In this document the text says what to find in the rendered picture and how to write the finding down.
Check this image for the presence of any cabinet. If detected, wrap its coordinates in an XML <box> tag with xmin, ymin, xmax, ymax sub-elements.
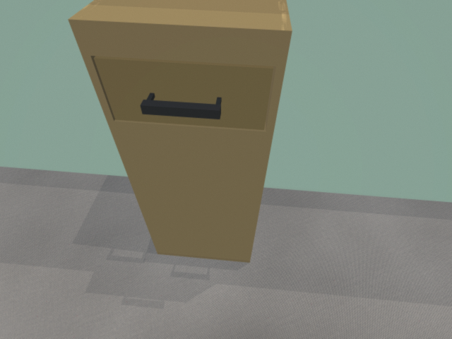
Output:
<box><xmin>68</xmin><ymin>0</ymin><xmax>292</xmax><ymax>263</ymax></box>

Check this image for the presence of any drawer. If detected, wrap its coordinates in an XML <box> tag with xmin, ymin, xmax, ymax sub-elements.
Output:
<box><xmin>94</xmin><ymin>56</ymin><xmax>273</xmax><ymax>130</ymax></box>

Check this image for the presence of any handle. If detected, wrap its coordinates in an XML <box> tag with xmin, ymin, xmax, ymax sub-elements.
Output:
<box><xmin>141</xmin><ymin>93</ymin><xmax>222</xmax><ymax>119</ymax></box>

